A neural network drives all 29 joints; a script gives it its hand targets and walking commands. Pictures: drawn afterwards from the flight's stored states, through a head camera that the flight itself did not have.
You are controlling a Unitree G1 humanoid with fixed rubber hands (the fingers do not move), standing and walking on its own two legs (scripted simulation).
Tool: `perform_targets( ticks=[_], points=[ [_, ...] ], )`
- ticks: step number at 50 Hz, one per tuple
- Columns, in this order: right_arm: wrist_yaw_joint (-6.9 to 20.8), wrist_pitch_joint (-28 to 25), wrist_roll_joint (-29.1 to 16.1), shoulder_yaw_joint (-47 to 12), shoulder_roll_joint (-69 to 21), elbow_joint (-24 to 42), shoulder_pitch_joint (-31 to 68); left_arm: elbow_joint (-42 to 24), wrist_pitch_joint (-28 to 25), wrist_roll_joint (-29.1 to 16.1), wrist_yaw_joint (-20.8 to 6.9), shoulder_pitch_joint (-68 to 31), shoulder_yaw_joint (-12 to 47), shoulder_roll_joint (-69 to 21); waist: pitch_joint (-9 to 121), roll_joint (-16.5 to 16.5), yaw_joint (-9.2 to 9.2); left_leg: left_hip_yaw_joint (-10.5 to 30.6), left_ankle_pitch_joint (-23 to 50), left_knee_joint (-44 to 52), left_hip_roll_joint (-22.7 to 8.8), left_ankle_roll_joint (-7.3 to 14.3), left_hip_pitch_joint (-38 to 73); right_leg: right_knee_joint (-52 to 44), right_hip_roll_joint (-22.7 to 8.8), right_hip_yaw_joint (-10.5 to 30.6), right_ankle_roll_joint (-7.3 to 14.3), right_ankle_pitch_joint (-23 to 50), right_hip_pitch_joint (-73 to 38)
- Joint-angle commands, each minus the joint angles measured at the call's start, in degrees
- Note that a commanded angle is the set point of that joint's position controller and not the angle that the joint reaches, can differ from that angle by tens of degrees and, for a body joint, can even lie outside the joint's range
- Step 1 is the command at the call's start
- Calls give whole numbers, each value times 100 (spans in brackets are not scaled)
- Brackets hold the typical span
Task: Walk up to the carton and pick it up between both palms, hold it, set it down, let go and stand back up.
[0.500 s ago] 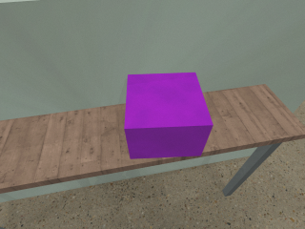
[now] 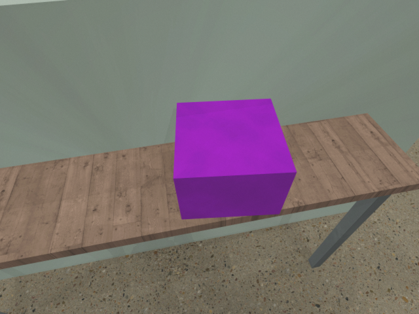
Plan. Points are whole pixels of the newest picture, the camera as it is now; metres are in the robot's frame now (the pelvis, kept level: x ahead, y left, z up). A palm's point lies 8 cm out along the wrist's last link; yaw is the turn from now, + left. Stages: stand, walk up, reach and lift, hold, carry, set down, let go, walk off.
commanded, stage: stand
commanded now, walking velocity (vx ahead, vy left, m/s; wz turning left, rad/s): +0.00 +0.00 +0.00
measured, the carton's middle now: (227, 157) +0.44 -0.01 +0.03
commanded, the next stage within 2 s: none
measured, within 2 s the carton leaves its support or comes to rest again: neither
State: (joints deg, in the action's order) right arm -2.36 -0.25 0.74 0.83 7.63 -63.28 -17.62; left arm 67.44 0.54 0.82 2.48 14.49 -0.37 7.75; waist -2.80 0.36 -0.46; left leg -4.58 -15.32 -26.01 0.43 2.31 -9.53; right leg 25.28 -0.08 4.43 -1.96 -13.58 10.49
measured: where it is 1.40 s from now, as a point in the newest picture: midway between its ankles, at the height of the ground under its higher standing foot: outside the picture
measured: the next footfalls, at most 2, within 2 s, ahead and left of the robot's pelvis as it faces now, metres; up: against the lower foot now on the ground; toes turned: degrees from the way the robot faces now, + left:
none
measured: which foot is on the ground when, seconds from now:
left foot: down 0.00-1.00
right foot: down 0.00-1.00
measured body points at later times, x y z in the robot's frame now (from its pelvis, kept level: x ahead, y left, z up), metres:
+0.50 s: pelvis +0.01 +0.00 +0.00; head +0.02 +0.01 +0.45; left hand -0.01 +0.21 -0.17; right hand -0.01 -0.21 -0.16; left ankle -0.01 +0.09 -0.74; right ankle +0.00 -0.14 -0.74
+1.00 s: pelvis +0.02 +0.01 +0.00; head +0.04 +0.01 +0.45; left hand -0.01 +0.21 -0.17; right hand -0.01 -0.21 -0.16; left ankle -0.01 +0.09 -0.74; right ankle +0.00 -0.14 -0.74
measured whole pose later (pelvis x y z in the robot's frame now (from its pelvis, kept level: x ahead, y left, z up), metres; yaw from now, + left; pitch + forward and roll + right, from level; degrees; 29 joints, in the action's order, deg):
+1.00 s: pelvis +0.02 +0.01 +0.00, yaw +0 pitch -1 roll +0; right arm -2.5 -1.2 0.7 0.3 6.8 -62.4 -19.0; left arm 69.2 0.1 0.4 2.4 15.4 0.1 6.8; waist -3.1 0.4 -0.2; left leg -4.6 -16.2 -24.9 1.1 2.7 -8.3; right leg 24.6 -0.9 4.5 -2.5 -14.6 9.5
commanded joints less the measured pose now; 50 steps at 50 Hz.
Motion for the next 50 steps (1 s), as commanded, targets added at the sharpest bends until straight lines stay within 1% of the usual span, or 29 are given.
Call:
perform_targets(
  ticks=[1,2,3,5,7,10,12,13,15,16,18,21,22,23,24,25,26,28,29,32,33,35,38,40,41,44,46,48,50],
  points=[
    [-41,-21,29,84,506,66,-525,-61,-43,8,3,424,-70,483,-169,-25,17,571,665,597,-569,73,4,-321,-293,224,198,1032,242],
    [-26,-7,9,83,531,102,-565,0,-17,6,7,487,-34,416,-143,171,-13,698,365,676,-616,76,-70,-335,-246,161,187,868,224],
    [-52,-28,7,91,479,102,-619,-43,-8,16,20,431,-9,216,-181,-111,-4,593,541,682,-593,53,-40,-279,-307,165,174,982,202],
    [-56,-11,11,77,511,100,-604,31,29,20,49,543,-2,357,-468,-109,18,751,167,860,-643,71,-148,-307,-261,145,154,738,369],
    [-41,-31,9,29,340,132,-583,-39,7,-15,14,508,-21,445,-210,-169,50,786,236,843,-691,120,-43,-312,-268,188,195,740,342],
    [-38,-55,15,70,537,134,-583,15,-40,-12,10,555,8,339,-122,-200,34,597,462,689,-557,78,-39,-353,-326,209,155,870,140],
    [-39,-54,-2,52,492,157,-546,-9,-46,-22,-10,424,-10,496,-361,75,9,627,448,663,-544,70,-83,-416,-336,231,169,810,371],
    [-30,-61,9,46,416,164,-509,7,-60,-6,-6,479,-33,420,-111,21,58,634,595,612,-561,70,34,-363,-302,157,168,894,203],
    [-35,-40,-34,55,480,120,-635,8,-64,-34,-12,480,20,321,-272,-82,17,562,530,629,-506,33,4,-407,-323,188,149,892,354],
    [-21,-42,-27,40,436,129,-613,14,-81,-27,-11,498,18,304,-130,36,15,594,623,611,-577,77,181,-351,-326,199,181,968,355],
    [-24,-49,7,45,457,125,-715,71,-66,-8,3,483,43,211,-129,-6,-57,623,546,590,-602,96,104,-352,-305,176,197,862,313],
    [-44,-70,-3,30,379,161,-619,75,-49,-38,14,491,10,254,-175,64,19,700,820,649,-641,132,34,-296,-309,161,190,990,222],
    [-50,-94,-5,38,362,149,-637,24,-60,-17,1,520,-39,400,-127,-37,36,620,934,586,-607,106,70,-307,-343,196,190,1104,166],
    [-63,-89,-9,77,519,128,-652,51,-47,-19,21,545,-18,406,-174,64,27,595,786,618,-620,104,34,-341,-339,187,163,1031,231],
    [-42,-92,-24,39,397,144,-668,39,-35,-41,23,489,-39,429,-75,2,-9,672,759,681,-653,148,79,-317,-333,190,178,962,153],
    [-39,-79,-16,47,464,155,-640,67,-37,-35,22,594,-29,345,-247,-264,35,607,677,656,-599,84,36,-366,-325,223,178,910,278],
    [-27,-85,-6,70,425,156,-642,96,-25,-24,24,634,-30,359,-81,-88,17,659,682,695,-630,103,160,-341,-317,156,164,916,222],
    [-21,-81,-2,36,270,124,-722,71,-15,-32,13,548,-12,244,-291,-227,-33,656,680,676,-611,83,-62,-351,-328,175,172,934,197],
    [-43,-61,-5,33,392,141,-695,86,-10,-44,1,619,7,176,-396,-44,57,591,659,682,-558,59,-88,-377,-328,142,130,862,268],
    [-37,-108,-5,34,379,149,-731,104,-38,-37,20,564,5,260,-335,-71,41,634,888,696,-609,98,-104,-320,-377,209,177,1005,128],
    [-16,-115,-30,6,268,107,-830,107,-32,-27,2,550,35,148,-296,-206,3,617,916,668,-561,59,29,-337,-355,147,138,1016,219],
    [-28,-129,-9,40,472,154,-803,147,-17,-39,30,615,-36,427,-260,69,29,714,747,727,-614,109,36,-368,-324,153,132,901,188],
    [-20,-95,6,17,381,143,-682,155,-35,-44,22,738,21,256,-262,-36,75,636,699,678,-583,114,95,-369,-354,162,138,950,285],
    [-14,-96,-12,2,345,183,-686,117,-7,-35,8,527,12,303,-237,133,8,719,433,728,-583,88,-16,-353,-314,102,149,814,249],
    [-25,-98,-10,-10,300,142,-715,99,-11,-25,11,612,34,197,-304,-94,67,694,441,748,-601,75,20,-336,-326,105,133,822,379],
    [-53,-116,7,48,510,180,-746,150,-70,-40,12,622,-19,451,-62,-55,9,659,1044,637,-635,120,361,-347,-354,156,137,978,321],
    [-40,-138,-1,52,506,148,-717,130,-95,-45,2,541,-33,465,-158,-241,26,595,1276,610,-622,121,287,-335,-397,196,161,1156,282],
    [-40,-135,-5,35,332,162,-748,133,-74,-40,3,582,2,237,-9,24,46,579,1407,528,-613,116,394,-286,-349,101,137,1219,172],
    [-47,-129,-9,28,269,146,-815,142,-55,-45,27,606,-11,320,32,-131,9,515,1433,544,-574,103,440,-281,-372,100,128,1240,107]
  ],
)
